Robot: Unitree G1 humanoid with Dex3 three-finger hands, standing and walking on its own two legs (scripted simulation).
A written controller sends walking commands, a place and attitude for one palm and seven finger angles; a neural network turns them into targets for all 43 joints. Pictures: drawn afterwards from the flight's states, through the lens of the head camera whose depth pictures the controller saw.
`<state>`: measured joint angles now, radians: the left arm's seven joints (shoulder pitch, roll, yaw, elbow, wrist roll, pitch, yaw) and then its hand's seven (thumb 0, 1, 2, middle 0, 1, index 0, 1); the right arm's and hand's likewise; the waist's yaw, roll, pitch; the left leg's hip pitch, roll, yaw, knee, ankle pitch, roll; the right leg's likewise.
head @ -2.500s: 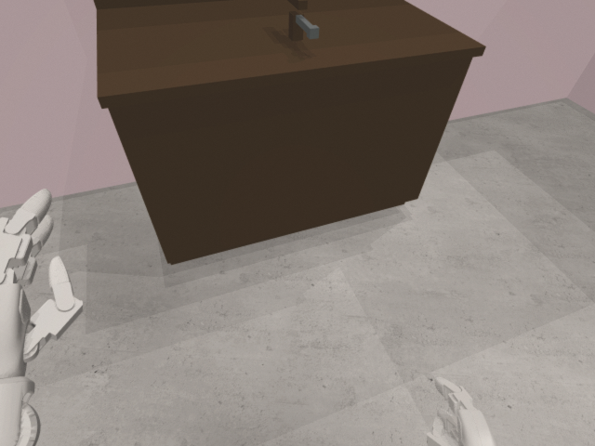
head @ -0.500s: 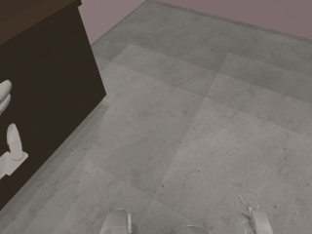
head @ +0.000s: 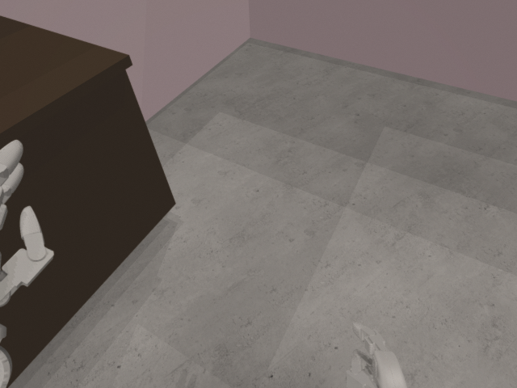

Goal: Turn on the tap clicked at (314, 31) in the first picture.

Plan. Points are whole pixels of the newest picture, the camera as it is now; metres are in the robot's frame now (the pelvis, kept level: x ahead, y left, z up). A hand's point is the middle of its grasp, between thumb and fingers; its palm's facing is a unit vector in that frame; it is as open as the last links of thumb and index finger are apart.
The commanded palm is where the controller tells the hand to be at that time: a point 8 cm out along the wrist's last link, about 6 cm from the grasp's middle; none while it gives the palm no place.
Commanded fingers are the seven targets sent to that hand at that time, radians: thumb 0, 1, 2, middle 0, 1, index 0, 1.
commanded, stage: walk to a spot facing it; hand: left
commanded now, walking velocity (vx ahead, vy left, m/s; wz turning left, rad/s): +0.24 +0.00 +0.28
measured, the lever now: out of the picture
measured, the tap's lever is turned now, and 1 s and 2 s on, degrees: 0 0 0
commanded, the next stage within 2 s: turn to face it in 0.04 s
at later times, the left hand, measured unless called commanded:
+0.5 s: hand (75, 179) +0.32 +0.26 +0.18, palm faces +0.48 -0.76 -0.45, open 7.4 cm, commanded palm +0.24 +0.30 +0.18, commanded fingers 0.00 0.90 0.90 -0.20 -0.30 -0.20 -0.30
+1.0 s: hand (69, 247) +0.23 +0.23 +0.18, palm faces +0.69 -0.58 -0.42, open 7.4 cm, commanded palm +0.15 +0.25 +0.18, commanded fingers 0.00 0.90 0.90 -0.20 -0.30 -0.20 -0.30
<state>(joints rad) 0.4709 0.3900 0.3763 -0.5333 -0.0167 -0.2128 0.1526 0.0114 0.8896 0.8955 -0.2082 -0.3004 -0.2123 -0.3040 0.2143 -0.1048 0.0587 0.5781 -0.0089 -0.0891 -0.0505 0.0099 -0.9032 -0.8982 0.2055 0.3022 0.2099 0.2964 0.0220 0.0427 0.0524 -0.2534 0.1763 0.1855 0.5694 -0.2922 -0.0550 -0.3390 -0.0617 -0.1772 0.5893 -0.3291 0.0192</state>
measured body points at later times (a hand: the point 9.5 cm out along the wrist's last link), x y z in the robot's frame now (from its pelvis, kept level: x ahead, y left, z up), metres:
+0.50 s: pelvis +0.12 +0.00 -0.01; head +0.17 +0.02 +0.43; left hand +0.29 +0.30 +0.20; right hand +0.33 -0.22 -0.09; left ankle +0.19 +0.11 -0.73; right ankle +0.08 -0.13 -0.65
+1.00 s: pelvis +0.13 -0.07 +0.01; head +0.16 -0.07 +0.46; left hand +0.19 +0.25 +0.20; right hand +0.39 -0.23 -0.08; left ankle +0.07 +0.04 -0.68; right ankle +0.15 -0.17 -0.73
